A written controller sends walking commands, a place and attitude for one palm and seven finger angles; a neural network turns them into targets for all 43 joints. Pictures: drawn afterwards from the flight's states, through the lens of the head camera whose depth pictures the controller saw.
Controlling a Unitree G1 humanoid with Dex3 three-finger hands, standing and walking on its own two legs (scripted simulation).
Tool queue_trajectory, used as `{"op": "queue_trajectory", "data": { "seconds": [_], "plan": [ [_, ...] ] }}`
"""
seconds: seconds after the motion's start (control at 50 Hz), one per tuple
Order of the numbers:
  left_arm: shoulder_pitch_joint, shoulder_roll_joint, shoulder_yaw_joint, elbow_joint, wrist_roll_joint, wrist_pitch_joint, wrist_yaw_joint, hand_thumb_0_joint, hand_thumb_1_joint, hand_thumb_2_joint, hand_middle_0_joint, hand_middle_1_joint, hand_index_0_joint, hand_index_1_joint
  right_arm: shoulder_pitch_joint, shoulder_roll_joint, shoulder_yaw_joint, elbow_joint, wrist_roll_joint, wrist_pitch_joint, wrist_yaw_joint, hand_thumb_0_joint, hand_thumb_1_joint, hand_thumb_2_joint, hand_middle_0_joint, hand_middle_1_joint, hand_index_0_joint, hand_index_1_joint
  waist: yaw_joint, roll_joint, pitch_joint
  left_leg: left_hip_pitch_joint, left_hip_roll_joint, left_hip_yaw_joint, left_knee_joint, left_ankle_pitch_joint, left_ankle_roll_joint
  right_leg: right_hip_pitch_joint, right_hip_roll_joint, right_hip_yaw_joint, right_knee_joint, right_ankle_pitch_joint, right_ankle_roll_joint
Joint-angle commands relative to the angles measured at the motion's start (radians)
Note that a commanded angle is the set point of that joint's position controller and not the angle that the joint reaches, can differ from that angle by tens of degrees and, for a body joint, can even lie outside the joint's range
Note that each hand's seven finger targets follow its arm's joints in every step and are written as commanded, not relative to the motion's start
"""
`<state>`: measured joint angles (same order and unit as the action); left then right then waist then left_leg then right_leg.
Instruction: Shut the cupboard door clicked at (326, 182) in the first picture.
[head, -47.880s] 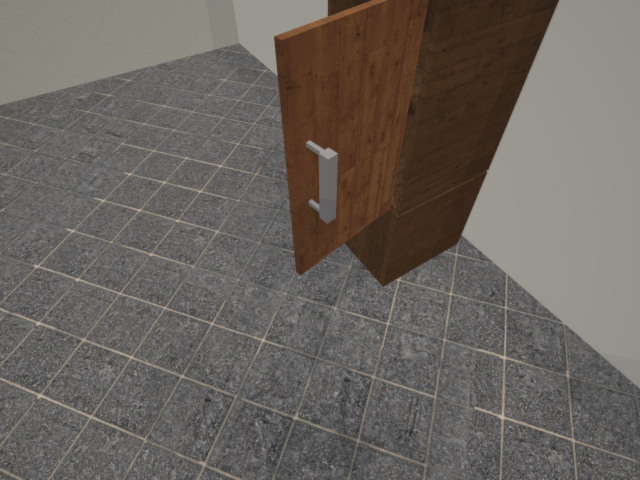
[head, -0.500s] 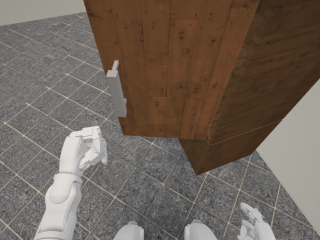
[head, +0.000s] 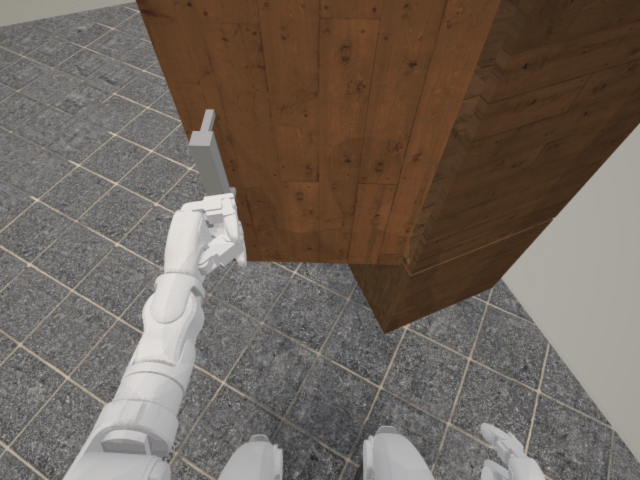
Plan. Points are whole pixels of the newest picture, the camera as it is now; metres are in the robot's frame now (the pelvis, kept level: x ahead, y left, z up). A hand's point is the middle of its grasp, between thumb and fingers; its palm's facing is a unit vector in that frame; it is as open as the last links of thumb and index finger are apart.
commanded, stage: bring the fist close to the handle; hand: left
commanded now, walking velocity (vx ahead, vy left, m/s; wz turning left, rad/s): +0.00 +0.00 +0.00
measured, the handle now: (219, 172) +0.51 +0.14 +0.05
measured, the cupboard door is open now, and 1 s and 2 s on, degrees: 66 59 46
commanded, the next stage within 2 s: push the door shut along its arc in 0.38 s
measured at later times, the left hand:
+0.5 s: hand (240, 236) +0.40 +0.10 +0.05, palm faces -0.08 -1.00 -0.03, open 3.1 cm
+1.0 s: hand (245, 195) +0.47 +0.10 +0.05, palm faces -0.17 -0.99 -0.03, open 3.1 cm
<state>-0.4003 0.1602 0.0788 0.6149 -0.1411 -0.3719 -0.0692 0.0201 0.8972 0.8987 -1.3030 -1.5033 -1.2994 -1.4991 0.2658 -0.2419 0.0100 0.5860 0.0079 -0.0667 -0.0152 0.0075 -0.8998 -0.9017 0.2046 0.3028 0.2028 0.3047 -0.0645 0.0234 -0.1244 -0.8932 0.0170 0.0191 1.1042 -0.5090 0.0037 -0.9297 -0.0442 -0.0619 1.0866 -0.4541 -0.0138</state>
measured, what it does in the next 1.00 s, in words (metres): stands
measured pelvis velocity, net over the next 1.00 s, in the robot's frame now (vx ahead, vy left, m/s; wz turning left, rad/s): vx -0.01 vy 0.00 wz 0.00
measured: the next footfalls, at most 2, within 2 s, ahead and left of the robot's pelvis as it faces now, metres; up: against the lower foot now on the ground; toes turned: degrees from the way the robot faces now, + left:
none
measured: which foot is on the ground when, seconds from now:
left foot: down 0.00-1.00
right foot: down 0.00-1.00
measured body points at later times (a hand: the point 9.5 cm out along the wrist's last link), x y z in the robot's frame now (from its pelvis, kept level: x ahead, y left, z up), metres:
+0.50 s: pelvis -0.01 -0.01 +0.00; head +0.08 -0.01 +0.44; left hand +0.40 +0.16 +0.06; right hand +0.09 -0.27 -0.12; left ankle +0.01 +0.12 -0.66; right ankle +0.04 -0.11 -0.66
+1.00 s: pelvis -0.01 +0.00 -0.01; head +0.11 -0.01 +0.42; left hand +0.47 +0.16 +0.06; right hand +0.03 -0.27 -0.14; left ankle +0.01 +0.12 -0.66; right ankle +0.04 -0.11 -0.66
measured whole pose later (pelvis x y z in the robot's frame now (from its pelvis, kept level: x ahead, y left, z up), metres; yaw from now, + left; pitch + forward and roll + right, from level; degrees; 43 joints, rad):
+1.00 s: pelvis -0.01 +0.00 -0.01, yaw +0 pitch +21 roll +0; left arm -0.83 0.31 0.21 1.09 -0.13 -0.44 -0.22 0.02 0.90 0.90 -1.31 -1.50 -1.31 -1.50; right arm 0.34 -0.27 0.01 0.64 0.01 -0.02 -0.01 0.01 -0.90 -0.90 0.20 0.30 0.20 0.30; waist -0.13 0.03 -0.12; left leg -1.02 0.02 0.02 1.15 -0.50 0.00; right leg -1.06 -0.04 -0.06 1.13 -0.44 -0.02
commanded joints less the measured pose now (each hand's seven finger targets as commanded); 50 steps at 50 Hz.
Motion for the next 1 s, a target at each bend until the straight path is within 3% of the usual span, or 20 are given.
{"op": "queue_trajectory", "data": {
  "seconds": [0.0, 0.04, 0.1, 0.18, 0.22, 0.24, 0.3, 0.32, 0.46, 0.5, 0.56, 0.6, 0.66, 0.7, 0.82, 0.92, 0.98],
  "plan": [
    [-0.371, 0.168, 0.124, -0.160, 0.002, -0.130, 0.038, 0.000, 0.900, 0.900, -1.300, -1.500, -1.300, -1.500, 0.064, -0.137, -0.063, -0.084, -0.009, -0.035, 0.001, 0.000, -0.900, -0.900, 0.200, 0.300, 0.200, 0.300, 0.007, -0.025, -0.419, 0.146, -0.023, -0.028, -0.138, 0.291, 0.006, 0.294, 0.041, 0.040, -0.114, 0.298, -0.008],
    [-0.309, 0.134, 0.103, -0.143, 0.015, -0.137, 0.039, 0.000, 0.900, 0.900, -1.300, -1.500, -1.300, -1.500, 0.064, -0.127, -0.064, -0.097, -0.012, -0.025, 0.012, 0.000, -0.900, -0.900, 0.200, 0.300, 0.200, 0.300, 0.017, -0.025, -0.451, 0.146, -0.027, -0.011, -0.144, 0.316, 0.006, 0.328, 0.036, 0.045, -0.114, 0.343, -0.005],
    [-0.225, 0.165, 0.137, -0.067, 0.018, -0.115, 0.024, 0.000, 0.900, 0.900, -1.300, -1.500, -1.300, -1.500, 0.083, -0.134, -0.065, -0.104, -0.009, -0.004, 0.019, 0.000, -0.900, -0.900, 0.200, 0.300, 0.200, 0.300, 0.024, -0.070, -0.406, 0.100, -0.028, 0.002, -0.155, 0.300, 0.010, 0.366, 0.040, 0.053, -0.136, 0.356, -0.003],
    [-0.282, 0.174, 0.134, -0.091, -0.001, -0.114, -0.008, 0.000, 0.900, 0.900, -1.300, -1.500, -1.300, -1.500, 0.078, -0.138, -0.067, -0.114, 0.001, 0.011, 0.013, 0.000, -0.900, -0.900, 0.200, 0.300, 0.200, 0.300, 0.005, -0.114, -0.349, 0.068, -0.029, 0.013, -0.171, 0.218, 0.014, 0.373, 0.033, 0.076, -0.188, 0.272, 0.005],
    [-0.356, 0.159, 0.115, -0.162, -0.013, -0.146, -0.017, 0.000, 0.900, 0.900, -1.300, -1.500, -1.300, -1.500, 0.072, -0.133, -0.069, -0.110, 0.001, 0.005, 0.005, 0.000, -0.900, -0.900, 0.200, 0.300, 0.200, 0.300, 0.000, -0.058, -0.379, 0.116, -0.028, 0.009, -0.169, 0.238, 0.016, 0.364, 0.036, 0.071, -0.177, 0.292, 0.000],
    [-0.386, 0.129, 0.084, -0.182, -0.018, -0.163, -0.021, 0.000, 0.900, 0.900, -1.300, -1.500, -1.300, -1.500, 0.071, -0.130, -0.069, -0.103, 0.001, 0.000, 0.004, 0.000, -0.900, -0.900, 0.200, 0.300, 0.200, 0.300, -0.014, -0.044, -0.384, 0.137, -0.026, 0.007, -0.165, 0.243, 0.016, 0.346, 0.036, 0.066, -0.175, 0.296, 0.001],
    [-0.439, 0.123, 0.059, -0.194, -0.020, -0.205, -0.026, 0.000, 0.900, 0.900, -1.300, -1.500, -1.300, -1.500, 0.075, -0.132, -0.071, -0.081, 0.000, -0.016, -0.002, 0.000, -0.900, -0.900, 0.200, 0.300, 0.200, 0.300, -0.029, -0.007, -0.378, 0.157, -0.024, -0.006, -0.153, 0.227, 0.016, 0.301, 0.040, 0.061, -0.165, 0.265, -0.003],
    [-0.442, 0.119, 0.058, -0.161, -0.015, -0.208, -0.025, 0.000, 0.900, 0.900, -1.300, -1.500, -1.300, -1.500, 0.076, -0.134, -0.072, -0.066, -0.003, -0.018, -0.003, 0.000, -0.900, -0.900, 0.200, 0.300, 0.200, 0.300, -0.033, -0.024, -0.377, 0.158, -0.022, -0.011, -0.154, 0.220, 0.015, 0.288, 0.038, 0.057, -0.163, 0.256, -0.001],
    [-0.428, 0.122, 0.069, 0.019, 0.009, -0.145, -0.016, 0.000, 0.900, 0.900, -1.300, -1.500, -1.300, -1.500, 0.071, -0.143, -0.066, -0.070, 0.001, -0.002, 0.004, 0.000, -0.900, -0.900, 0.200, 0.300, 0.200, 0.300, -0.026, -0.039, -0.308, 0.100, -0.029, -0.013, -0.173, 0.131, 0.013, 0.241, 0.035, 0.052, -0.180, 0.143, -0.001],
    [-0.481, 0.170, 0.102, -0.014, 0.012, -0.148, -0.009, 0.000, 0.900, 0.900, -1.300, -1.500, -1.300, -1.500, 0.074, -0.150, -0.066, -0.080, -0.002, -0.001, 0.000, 0.000, -0.900, -0.900, 0.200, 0.300, 0.200, 0.300, -0.022, -0.029, -0.359, 0.114, -0.030, -0.018, -0.167, 0.160, 0.017, 0.259, 0.037, 0.053, -0.163, 0.176, -0.004],
    [-0.628, 0.196, 0.111, 0.005, 0.015, -0.172, -0.008, 0.000, 0.900, 0.900, -1.300, -1.500, -1.300, -1.500, 0.071, -0.142, -0.060, -0.066, -0.003, -0.001, -0.005, 0.000, -0.900, -0.900, 0.200, 0.300, 0.200, 0.300, -0.047, -0.032, -0.367, 0.101, -0.029, -0.020, -0.150, 0.146, 0.018, 0.248, 0.036, 0.062, -0.155, 0.172, 0.001],
    [-0.710, 0.262, 0.148, 0.008, 0.019, -0.200, -0.012, 0.000, 0.900, 0.900, -1.300, -1.500, -1.300, -1.500, 0.078, -0.148, -0.059, -0.056, -0.005, -0.005, -0.014, 0.000, -0.900, -0.900, 0.200, 0.300, 0.200, 0.300, -0.055, -0.039, -0.396, 0.083, -0.029, -0.023, -0.132, 0.140, 0.023, 0.257, 0.038, 0.075, -0.144, 0.169, 0.002],
    [-0.734, 0.231, 0.126, 0.105, 0.024, -0.203, -0.037, 0.000, 0.900, 0.900, -1.300, -1.500, -1.300, -1.500, 0.087, -0.147, -0.058, -0.039, -0.007, -0.009, -0.011, 0.000, -0.900, -0.900, 0.200, 0.300, 0.200, 0.300, -0.068, -0.016, -0.422, 0.084, -0.029, -0.023, -0.118, 0.154, 0.020, 0.230, 0.038, 0.072, -0.129, 0.193, 0.002],
    [-0.729, 0.254, 0.138, 0.184, 0.027, -0.184, -0.063, 0.000, 0.900, 0.900, -1.300, -1.500, -1.300, -1.500, 0.111, -0.158, -0.056, -0.035, -0.007, -0.006, -0.009, 0.000, -0.900, -0.900, 0.200, 0.300, 0.200, 0.300, -0.068, 0.002, -0.417, 0.079, -0.029, -0.031, -0.117, 0.174, 0.019, 0.218, 0.042, 0.063, -0.117, 0.209, -0.004],
    [-0.811, 0.251, 0.131, 0.229, 0.004, -0.133, -0.136, 0.000, 0.900, 0.900, -1.300, -1.500, -1.300, -1.500, 0.153, -0.168, -0.062, -0.033, -0.001, 0.010, -0.004, 0.000, -0.900, -0.900, 0.200, 0.300, 0.200, 0.300, -0.090, -0.016, -0.475, 0.091, -0.025, -0.034, -0.095, 0.238, 0.021, 0.215, 0.043, 0.060, -0.105, 0.277, -0.003],
    [-0.885, 0.249, 0.117, 0.277, 0.004, -0.126, -0.163, 0.000, 0.900, 0.900, -1.300, -1.500, -1.300, -1.500, 0.181, -0.173, -0.064, -0.020, 0.000, 0.015, -0.003, 0.000, -0.900, -0.900, 0.200, 0.300, 0.200, 0.300, -0.119, -0.025, -0.438, 0.071, -0.022, -0.041, -0.083, 0.209, 0.027, 0.162, 0.048, 0.058, -0.111, 0.237, -0.002],
    [-0.931, 0.290, 0.133, 0.292, 0.016, -0.127, -0.171, 0.000, 0.900, 0.900, -1.300, -1.500, -1.300, -1.500, 0.195, -0.181, -0.064, -0.014, -0.003, 0.018, -0.001, 0.000, -0.900, -0.900, 0.200, 0.300, 0.200, 0.300, -0.129, -0.006, -0.441, 0.050, -0.024, -0.042, -0.073, 0.183, 0.030, 0.146, 0.048, 0.065, -0.112, 0.205, -0.004]
  ]
}}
